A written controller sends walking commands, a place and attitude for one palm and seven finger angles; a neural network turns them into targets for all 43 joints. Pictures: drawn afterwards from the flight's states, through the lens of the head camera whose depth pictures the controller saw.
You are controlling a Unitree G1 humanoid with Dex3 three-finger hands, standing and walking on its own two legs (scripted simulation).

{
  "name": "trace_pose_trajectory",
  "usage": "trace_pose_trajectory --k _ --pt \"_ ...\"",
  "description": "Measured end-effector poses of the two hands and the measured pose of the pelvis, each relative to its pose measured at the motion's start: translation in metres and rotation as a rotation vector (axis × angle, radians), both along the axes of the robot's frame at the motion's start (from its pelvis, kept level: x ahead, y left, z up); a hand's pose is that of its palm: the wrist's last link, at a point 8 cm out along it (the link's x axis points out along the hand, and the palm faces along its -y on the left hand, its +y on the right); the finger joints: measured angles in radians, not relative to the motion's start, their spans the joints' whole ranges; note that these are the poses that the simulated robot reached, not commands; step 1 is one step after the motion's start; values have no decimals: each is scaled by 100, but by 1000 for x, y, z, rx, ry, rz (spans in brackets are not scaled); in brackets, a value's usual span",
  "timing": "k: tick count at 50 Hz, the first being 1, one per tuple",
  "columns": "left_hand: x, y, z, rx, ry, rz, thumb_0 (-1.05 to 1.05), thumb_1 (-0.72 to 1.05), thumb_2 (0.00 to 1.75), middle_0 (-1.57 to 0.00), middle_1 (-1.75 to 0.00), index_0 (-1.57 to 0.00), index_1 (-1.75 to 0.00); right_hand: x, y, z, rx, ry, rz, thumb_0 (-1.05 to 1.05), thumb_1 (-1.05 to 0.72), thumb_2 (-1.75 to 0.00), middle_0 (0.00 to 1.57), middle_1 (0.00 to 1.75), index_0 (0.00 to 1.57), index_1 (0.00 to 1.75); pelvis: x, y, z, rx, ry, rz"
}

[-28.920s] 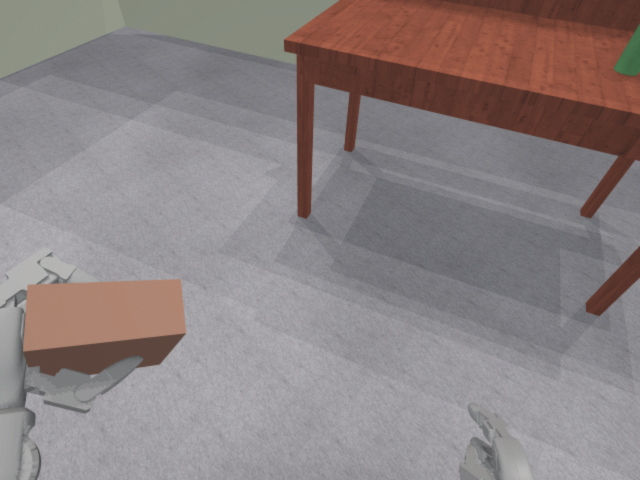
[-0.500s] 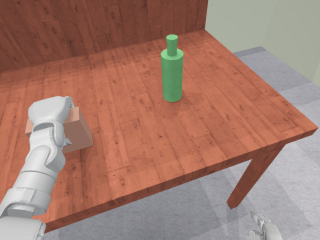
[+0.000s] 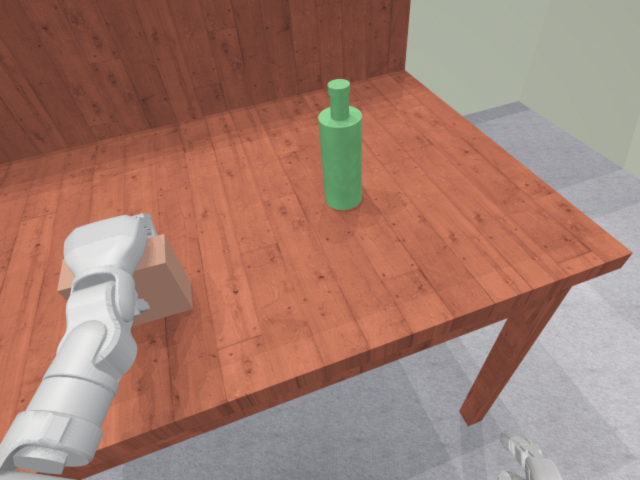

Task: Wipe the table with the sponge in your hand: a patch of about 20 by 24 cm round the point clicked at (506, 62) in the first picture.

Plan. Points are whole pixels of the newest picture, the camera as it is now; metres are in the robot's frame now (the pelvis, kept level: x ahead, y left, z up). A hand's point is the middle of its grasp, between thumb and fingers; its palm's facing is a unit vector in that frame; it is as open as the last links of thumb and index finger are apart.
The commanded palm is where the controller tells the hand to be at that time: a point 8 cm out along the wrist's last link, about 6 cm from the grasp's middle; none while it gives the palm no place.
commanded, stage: wipe back along the middle lane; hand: left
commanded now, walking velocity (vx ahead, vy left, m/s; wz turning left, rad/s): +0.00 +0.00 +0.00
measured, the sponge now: (138, 293) +0.34 +0.30 +0.05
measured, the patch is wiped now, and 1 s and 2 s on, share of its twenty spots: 0.65 0.75 0.75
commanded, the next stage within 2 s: slide across to the third lane in 0.68 s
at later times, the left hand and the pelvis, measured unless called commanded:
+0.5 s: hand (136, 300) +0.29 +0.26 +0.10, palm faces +0.06 -0.05 -1.00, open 9.6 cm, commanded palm +0.25 +0.24 +0.13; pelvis +0.01 -0.01 +0.00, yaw +0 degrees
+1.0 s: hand (142, 321) +0.27 +0.24 +0.10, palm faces +0.06 -0.06 -1.00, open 9.6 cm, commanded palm +0.24 +0.21 +0.15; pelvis -0.01 -0.02 +0.00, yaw +0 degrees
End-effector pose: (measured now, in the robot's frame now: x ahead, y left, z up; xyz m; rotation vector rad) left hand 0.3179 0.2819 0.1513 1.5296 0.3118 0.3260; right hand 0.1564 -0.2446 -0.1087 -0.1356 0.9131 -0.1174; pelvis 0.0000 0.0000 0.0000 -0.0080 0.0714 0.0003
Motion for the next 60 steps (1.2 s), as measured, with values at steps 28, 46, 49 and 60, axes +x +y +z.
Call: trace_pose_trajectory --k 28,46,49,60 --pt "-52 -33 0 -37 -49 7 2 -44 106 -72 -144 -75 -143 80 33 32 63 -208 145 1 -90 -90 20 30 20 30 8 -7 -1 7 -36 3" --pt "-76 -46 -1 -49 -52 5 2 -45 106 -72 -144 -76 -142 57 17 25 49 -199 118 2 -90 -90 20 30 20 30 -5 -15 -3 13 -63 -5" --pt "-75 -48 0 -48 -45 7 2 -45 106 -73 -143 -76 -141 56 17 26 46 -212 120 2 -90 -90 20 30 20 30 -8 -16 -2 14 -68 1" --pt "-69 -74 4 -58 -45 -77 1 -47 107 -75 -140 -79 -138 61 27 33 68 -263 147 2 -90 -90 20 30 20 30 -15 -19 -1 16 -85 7"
